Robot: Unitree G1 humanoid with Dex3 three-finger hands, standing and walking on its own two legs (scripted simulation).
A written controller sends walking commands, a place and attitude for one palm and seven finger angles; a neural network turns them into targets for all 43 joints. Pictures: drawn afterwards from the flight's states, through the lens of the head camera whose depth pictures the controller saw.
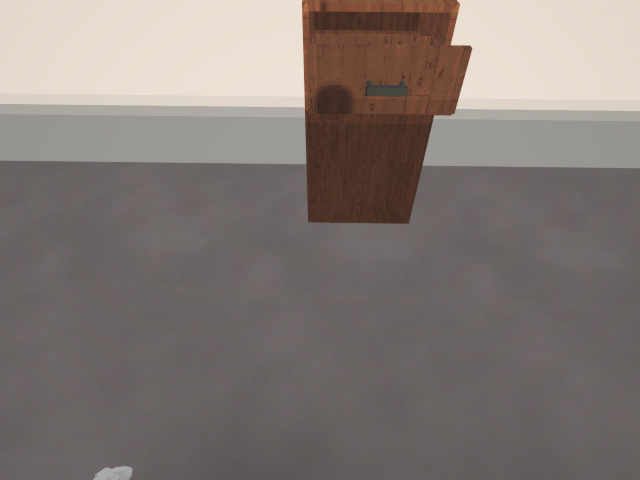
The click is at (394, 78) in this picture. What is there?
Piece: drawer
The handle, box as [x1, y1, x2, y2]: [367, 81, 407, 95]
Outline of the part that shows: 367,81 367,95 406,95 407,87 403,83 403,81 400,81 398,85 372,85 370,81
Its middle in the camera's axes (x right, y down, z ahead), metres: +0.17 -0.40 +1.02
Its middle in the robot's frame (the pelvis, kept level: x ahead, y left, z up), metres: +1.04 -0.12 +0.02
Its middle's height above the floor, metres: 0.79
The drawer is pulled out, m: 0.27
